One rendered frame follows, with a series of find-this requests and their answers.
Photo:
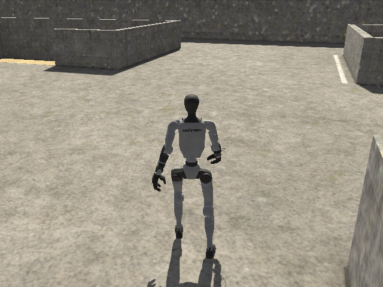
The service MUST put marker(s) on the left robot forearm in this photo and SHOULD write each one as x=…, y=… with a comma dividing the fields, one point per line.
x=161, y=162

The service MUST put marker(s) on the robot right hand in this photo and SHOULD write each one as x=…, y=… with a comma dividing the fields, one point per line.
x=215, y=161

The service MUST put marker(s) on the right robot forearm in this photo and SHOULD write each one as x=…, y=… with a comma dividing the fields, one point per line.
x=218, y=153

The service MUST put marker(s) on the humanoid robot torso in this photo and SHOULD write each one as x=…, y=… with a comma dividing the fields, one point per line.
x=192, y=144

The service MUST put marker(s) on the robot left hand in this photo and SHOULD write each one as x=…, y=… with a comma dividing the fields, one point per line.
x=155, y=181

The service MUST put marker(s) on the left robot upper arm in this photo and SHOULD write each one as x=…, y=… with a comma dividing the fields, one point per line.
x=170, y=134

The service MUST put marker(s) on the right robot upper arm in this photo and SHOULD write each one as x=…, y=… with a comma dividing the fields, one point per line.
x=212, y=135

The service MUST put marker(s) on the right robot thigh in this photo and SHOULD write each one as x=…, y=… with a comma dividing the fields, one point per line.
x=207, y=189

